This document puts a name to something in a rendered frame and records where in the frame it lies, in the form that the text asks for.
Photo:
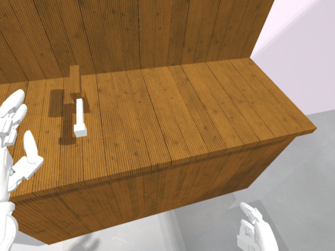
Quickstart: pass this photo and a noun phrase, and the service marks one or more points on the tap lever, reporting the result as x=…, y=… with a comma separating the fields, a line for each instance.
x=79, y=128

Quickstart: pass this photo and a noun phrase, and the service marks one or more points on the counter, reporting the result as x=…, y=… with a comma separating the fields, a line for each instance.
x=175, y=109

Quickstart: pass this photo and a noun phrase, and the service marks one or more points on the robot left hand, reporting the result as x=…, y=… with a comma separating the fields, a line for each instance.
x=12, y=112

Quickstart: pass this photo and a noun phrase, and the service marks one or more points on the robot right hand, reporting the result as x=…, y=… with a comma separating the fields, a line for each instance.
x=260, y=236

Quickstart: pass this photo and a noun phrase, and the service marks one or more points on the left robot forearm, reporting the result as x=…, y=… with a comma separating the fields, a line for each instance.
x=8, y=226

